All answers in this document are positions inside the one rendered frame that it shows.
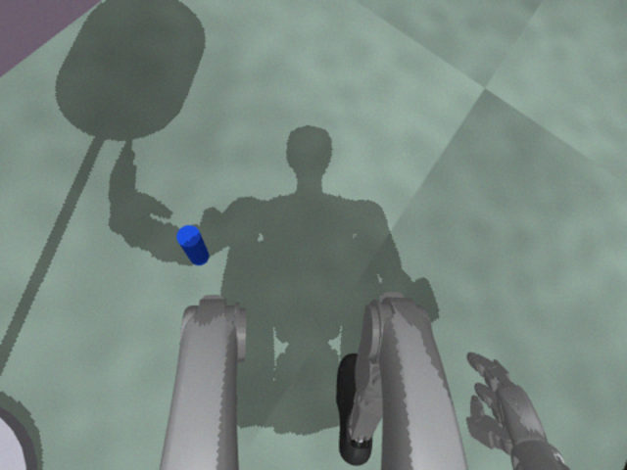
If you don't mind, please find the right robot arm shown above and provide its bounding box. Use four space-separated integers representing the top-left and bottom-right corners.
510 441 570 470

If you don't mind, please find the can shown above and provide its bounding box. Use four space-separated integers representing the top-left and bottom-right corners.
176 225 209 265

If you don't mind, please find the right robot foot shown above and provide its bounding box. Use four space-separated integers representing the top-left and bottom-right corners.
336 353 372 466

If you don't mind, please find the right robot hand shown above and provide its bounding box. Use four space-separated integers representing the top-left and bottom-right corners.
466 352 548 455

